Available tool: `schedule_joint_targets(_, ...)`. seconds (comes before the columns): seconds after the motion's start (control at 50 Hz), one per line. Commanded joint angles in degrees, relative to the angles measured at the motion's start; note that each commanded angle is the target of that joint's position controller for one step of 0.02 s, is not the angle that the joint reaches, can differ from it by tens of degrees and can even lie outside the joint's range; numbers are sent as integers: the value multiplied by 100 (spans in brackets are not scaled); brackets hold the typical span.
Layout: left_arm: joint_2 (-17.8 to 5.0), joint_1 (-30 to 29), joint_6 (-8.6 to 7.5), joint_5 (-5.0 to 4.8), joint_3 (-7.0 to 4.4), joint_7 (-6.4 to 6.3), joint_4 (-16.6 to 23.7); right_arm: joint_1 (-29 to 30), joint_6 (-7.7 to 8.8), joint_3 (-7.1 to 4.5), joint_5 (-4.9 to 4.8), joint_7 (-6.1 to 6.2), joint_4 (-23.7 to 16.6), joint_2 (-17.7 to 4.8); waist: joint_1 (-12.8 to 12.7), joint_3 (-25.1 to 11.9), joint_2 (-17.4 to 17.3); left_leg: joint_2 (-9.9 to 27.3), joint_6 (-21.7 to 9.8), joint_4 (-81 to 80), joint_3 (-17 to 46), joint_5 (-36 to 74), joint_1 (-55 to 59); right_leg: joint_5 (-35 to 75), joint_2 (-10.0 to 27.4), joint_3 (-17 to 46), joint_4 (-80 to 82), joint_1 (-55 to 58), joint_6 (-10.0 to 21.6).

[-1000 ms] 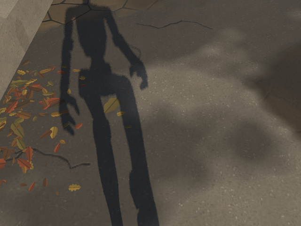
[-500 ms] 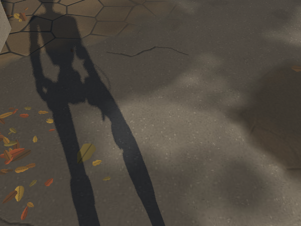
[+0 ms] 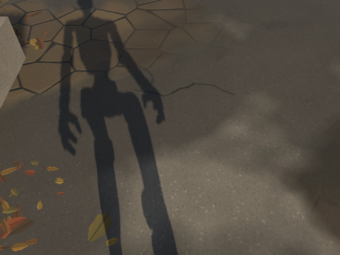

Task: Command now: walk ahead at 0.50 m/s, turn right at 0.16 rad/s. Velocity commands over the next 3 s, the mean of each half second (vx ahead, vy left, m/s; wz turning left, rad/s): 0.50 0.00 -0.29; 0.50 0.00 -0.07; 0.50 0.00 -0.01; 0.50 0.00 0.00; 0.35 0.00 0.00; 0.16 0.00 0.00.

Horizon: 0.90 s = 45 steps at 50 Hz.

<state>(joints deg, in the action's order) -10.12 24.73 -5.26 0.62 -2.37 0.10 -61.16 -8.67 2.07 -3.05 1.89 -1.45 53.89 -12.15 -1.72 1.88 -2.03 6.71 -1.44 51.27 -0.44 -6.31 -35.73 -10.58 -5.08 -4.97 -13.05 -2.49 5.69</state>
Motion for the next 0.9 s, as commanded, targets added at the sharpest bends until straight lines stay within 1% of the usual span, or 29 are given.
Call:
schedule_joint_targets(0.02,-666,239,-71,-11,-77,-22,216,558,40,20,-41,-13,-446,-150,6,402,504,-129,131,-810,-196,510,-103,1620,1472,1119,638,-283,633)
schedule_joint_targets(0.1,-752,573,-29,30,-95,-66,149,1171,86,46,-74,7,-698,-211,-198,382,574,-312,140,-1469,-211,510,-96,2084,1558,1307,276,318,698)
schedule_joint_targets(0.14,-837,549,-4,65,-131,-98,168,1305,141,35,-94,18,-828,-303,-178,369,632,-368,78,-1701,-145,226,26,2358,1657,1472,26,538,690)
schedule_joint_targets(0.16,-893,465,8,81,-156,-112,195,1225,178,19,-107,27,-852,-363,-98,334,662,-411,26,-1844,-120,33,249,2529,1690,1530,-134,566,642)
schedule_joint_targets(0.18,-954,320,18,93,-185,-117,236,970,220,-8,-120,47,-817,-432,54,254,690,-493,-39,-2039,-121,-178,699,2770,1679,1538,-372,481,553)
schedule_joint_targets(0.2,-1017,170,19,79,-213,-106,281,466,270,-57,-116,82,-686,-525,284,39,679,-651,-120,-2287,-187,-319,1449,3232,1578,1493,-872,327,455)
schedule_joint_targets(0.22,-971,64,17,38,-211,-75,321,-420,346,-142,-59,143,-416,-692,657,-455,391,-637,-260,-2641,-164,-95,2681,3217,1252,1249,-1923,-36,323)
schedule_joint_targets(0.24,-718,-10,-3,-36,-149,-48,544,-1416,412,-267,102,230,-303,-1149,986,-1289,-159,537,-538,-2741,996,-707,4171,1786,861,974,-3519,-1034,199)
schedule_joint_targets(0.26,-83,635,29,-251,-42,-68,710,-1583,362,-395,177,218,-348,-1721,675,-1987,-1465,2063,-1149,-3275,3358,-1010,5554,-1893,-34,415,-5275,-2954,-14)
schedule_joint_targets(0.28,-701,530,93,-69,-179,-87,578,-1223,256,-319,49,196,-401,-1240,570,-1688,-721,1848,-1190,-3609,3762,-1676,4960,-1844,303,853,-5842,-3337,77)
schedule_joint_targets(0.3,-724,166,109,-9,-217,-44,604,-714,258,-183,6,178,-462,-759,391,-817,-246,1568,-1045,-3722,2870,-1776,4125,-1273,561,928,-5816,-3402,90)
schedule_joint_targets(0.32,-562,-77,105,17,-193,4,643,-471,294,-114,-8,152,-447,-506,311,-389,-83,1276,-939,-3919,2152,-1247,3466,-895,732,925,-5567,-3253,57)
schedule_joint_targets(0.36,-440,-126,207,131,-200,79,643,-513,367,-44,-42,178,-275,-294,105,-105,-338,840,-745,-4130,1257,-426,2847,-675,868,892,-5210,-2908,-48)
schedule_joint_targets(0.4,-353,-159,302,159,-194,125,654,-840,473,-32,-83,164,-85,-297,30,-139,-315,768,-802,-4177,918,333,2807,-549,818,835,-5085,-2851,-117)
schedule_joint_targets(0.46,-390,-791,359,178,-176,185,881,-1136,538,-58,-105,150,78,-464,32,42,-215,765,-920,-4381,582,557,2897,-62,917,769,-4655,-3356,-234)
schedule_joint_targets(0.5,-414,-1326,355,163,-140,220,1073,-1274,519,-46,-99,144,149,-470,92,180,-191,674,-932,-4493,373,578,2928,311,993,636,-4063,-3546,-326)
schedule_joint_targets(0.56,-324,-2024,317,124,-35,254,1299,-1476,491,-39,-108,138,236,-520,223,283,-226,537,-900,-4534,61,892,2874,743,993,296,-3002,-3211,-390)
schedule_joint_targets(0.64,-436,-2548,278,96,-8,211,1479,-1905,439,-71,-91,152,424,-660,380,347,-296,691,-887,-4337,-21,1278,3369,597,880,67,-2278,-2935,-268)
schedule_joint_targets(0.7,-542,-2462,214,120,-54,160,1495,-1926,357,-101,-66,190,514,-732,276,304,-345,826,-821,-3824,-60,2053,3779,55,723,-11,-1902,-2549,-42)
schedule_joint_targets(0.72,-576,-2080,175,136,-93,135,1370,-1861,330,-108,-75,196,526,-759,90,123,-318,772,-761,-3296,-164,2754,3790,-30,556,-91,-1675,-1996,54)
schedule_joint_targets(0.74,-653,-1245,109,172,-161,97,1066,-1802,293,-93,-98,192,530,-719,-271,-284,-91,534,-650,-2285,-403,3070,3567,167,383,-172,-1267,-942,169)
schedule_joint_targets(0.76,-1020,-195,40,280,-286,33,766,-1757,283,-30,-119,183,403,-553,-612,-951,293,257,-497,-901,-605,2053,2645,-137,1020,573,-1218,525,409)
schedule_joint_targets(0.78,-1689,458,33,337,-447,-16,695,-2156,293,90,-298,126,167,-6,-584,-1628,1645,-655,-196,1286,-908,-966,570,-867,2751,3239,-638,2159,1071)
schedule_joint_targets(0.8,-1620,174,138,91,-455,-8,706,-1927,278,-65,-161,145,218,-517,-502,-1581,1179,-773,-263,2048,-57,-2250,-9,-867,2883,4090,-117,1763,1174)
schedule_joint_targets(0.82,-1333,-468,157,32,-367,12,815,-1513,273,-100,-135,129,92,-545,-234,-797,795,-438,-336,2182,148,-1836,-281,-860,2646,3177,-132,1088,1031)
schedule_joint_targets(0.84,-948,-836,122,31,-267,44,866,-1286,303,-75,-139,99,66,-441,-96,-373,522,-259,-346,1900,184,-1409,-151,-515,2380,2596,81,369,876)
schedule_joint_targets(0.86,-734,-1031,84,29,-206,43,863,-1249,272,-80,-113,90,98,-347,88,-119,507,-116,-331,1566,176,-1170,110,-216,2107,2112,266,-126,666)
schedule_joint_targets(0.88,-572,-1082,45,2,-155,19,803,-1340,194,-73,-27,67,130,-277,251,-18,608,-32,-271,1317,179,-1049,384,93,1898,1751,392,-474,528)
schedule_joint_targets(0.9,-535,-984,1,10,-136,4,739,-1420,124,-68,11,34,181,-197,313,-43,612,-44,-225,1233,141,-961,554,387,1815,1543,444,-574,514)
